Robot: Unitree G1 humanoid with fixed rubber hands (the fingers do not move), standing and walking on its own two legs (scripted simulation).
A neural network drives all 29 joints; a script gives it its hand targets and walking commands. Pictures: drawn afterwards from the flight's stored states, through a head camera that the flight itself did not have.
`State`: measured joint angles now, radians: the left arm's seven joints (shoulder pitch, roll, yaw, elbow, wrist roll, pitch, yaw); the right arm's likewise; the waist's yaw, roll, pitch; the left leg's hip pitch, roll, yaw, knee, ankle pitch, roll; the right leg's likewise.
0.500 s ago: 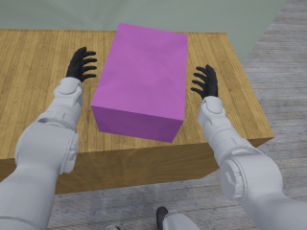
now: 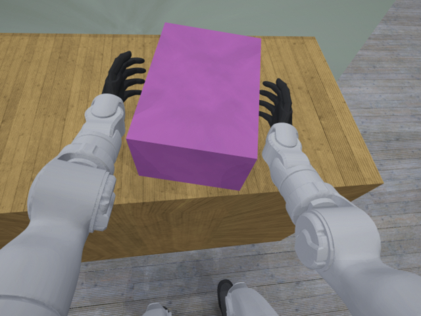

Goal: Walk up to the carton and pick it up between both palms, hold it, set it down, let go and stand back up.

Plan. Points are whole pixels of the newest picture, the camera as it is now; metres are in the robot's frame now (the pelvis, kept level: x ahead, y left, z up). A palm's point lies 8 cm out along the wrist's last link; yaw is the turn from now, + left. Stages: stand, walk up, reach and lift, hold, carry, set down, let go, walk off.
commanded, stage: reach and lift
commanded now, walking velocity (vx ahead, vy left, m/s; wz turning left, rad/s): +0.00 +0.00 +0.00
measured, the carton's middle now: (201, 105) +0.52 -0.04 +0.03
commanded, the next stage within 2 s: none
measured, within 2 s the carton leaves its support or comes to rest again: neither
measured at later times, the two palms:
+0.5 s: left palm (117, 99) +0.51 +0.12 +0.07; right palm (276, 129) +0.42 -0.17 +0.06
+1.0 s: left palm (117, 98) +0.51 +0.12 +0.07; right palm (276, 128) +0.42 -0.17 +0.06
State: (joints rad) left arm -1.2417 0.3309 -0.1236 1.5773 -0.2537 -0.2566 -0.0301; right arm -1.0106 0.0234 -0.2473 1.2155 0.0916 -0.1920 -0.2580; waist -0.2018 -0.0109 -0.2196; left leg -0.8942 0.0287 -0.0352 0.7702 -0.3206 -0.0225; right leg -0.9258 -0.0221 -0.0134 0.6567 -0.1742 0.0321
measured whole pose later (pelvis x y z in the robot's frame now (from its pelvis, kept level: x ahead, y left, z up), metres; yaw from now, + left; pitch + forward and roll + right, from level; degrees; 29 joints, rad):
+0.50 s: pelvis +0.02 +0.02 +0.03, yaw +1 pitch +19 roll -2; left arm -1.17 0.19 0.45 1.55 0.29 -0.41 -0.04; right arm -0.84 0.15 -0.78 0.99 -0.48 -0.40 -0.13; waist -0.14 0.02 -0.05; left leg -0.64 0.02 -0.04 0.58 -0.27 0.00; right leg -0.62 -0.04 -0.04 0.40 -0.10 0.05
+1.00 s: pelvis +0.03 +0.01 +0.04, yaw +2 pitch +18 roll -2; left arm -1.09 0.16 0.48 1.44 0.35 -0.39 -0.07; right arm -0.77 0.16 -0.73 0.99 -0.44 -0.45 -0.17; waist -0.13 -0.02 -0.03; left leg -0.53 0.03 -0.04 0.44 -0.22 -0.01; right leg -0.52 -0.03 -0.06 0.27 -0.05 0.04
